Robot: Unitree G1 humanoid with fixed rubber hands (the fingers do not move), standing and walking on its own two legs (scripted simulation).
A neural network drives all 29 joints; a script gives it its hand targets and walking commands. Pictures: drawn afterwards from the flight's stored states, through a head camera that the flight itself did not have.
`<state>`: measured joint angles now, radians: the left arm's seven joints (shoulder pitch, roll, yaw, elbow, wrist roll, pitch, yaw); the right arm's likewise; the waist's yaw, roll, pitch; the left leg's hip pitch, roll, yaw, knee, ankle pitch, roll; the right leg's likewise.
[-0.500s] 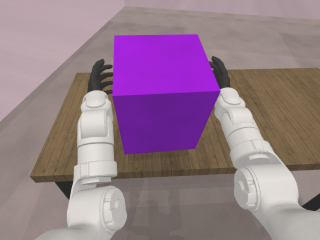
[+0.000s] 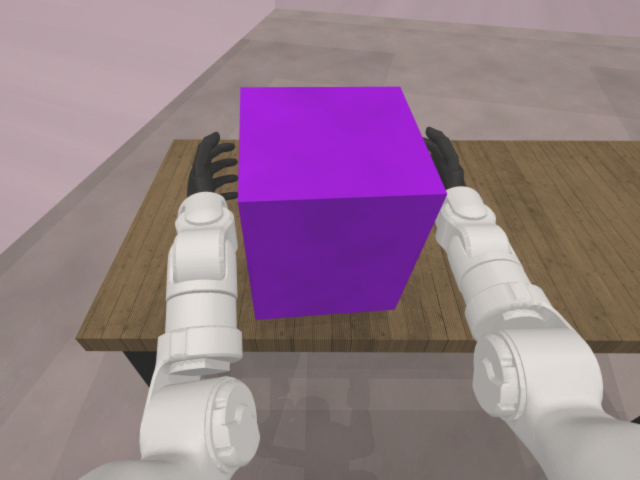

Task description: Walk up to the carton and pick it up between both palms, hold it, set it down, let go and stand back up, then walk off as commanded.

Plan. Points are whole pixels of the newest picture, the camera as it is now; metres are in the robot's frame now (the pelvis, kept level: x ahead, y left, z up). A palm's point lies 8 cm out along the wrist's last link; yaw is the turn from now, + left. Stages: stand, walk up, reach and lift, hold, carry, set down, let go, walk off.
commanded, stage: set down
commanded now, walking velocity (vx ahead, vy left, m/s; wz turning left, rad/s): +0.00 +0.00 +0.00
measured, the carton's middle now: (324, 208) +0.43 +0.05 +0.12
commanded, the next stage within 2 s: none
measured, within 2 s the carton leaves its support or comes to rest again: rests again in 1.86 s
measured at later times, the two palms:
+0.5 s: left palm (217, 210) +0.38 +0.19 +0.15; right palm (438, 192) +0.46 -0.10 +0.14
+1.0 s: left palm (234, 223) +0.39 +0.17 +0.11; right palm (439, 198) +0.48 -0.11 +0.11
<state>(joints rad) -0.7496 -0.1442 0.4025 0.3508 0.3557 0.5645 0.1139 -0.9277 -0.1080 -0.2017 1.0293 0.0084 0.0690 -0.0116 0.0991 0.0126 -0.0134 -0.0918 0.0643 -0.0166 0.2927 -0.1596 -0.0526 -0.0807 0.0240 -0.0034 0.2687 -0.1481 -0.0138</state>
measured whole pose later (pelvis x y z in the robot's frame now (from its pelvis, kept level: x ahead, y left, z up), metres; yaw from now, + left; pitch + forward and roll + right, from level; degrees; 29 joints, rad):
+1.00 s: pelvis +0.03 -0.02 +0.00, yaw +0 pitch +6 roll +0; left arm -0.66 -0.22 0.45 0.45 0.36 0.32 0.16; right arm -0.93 -0.14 -0.22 1.14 -0.08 -0.08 0.03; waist 0.17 0.03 -0.06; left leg -0.22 0.09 -0.02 0.30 -0.16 -0.07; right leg -0.20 0.05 0.00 0.26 -0.17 -0.04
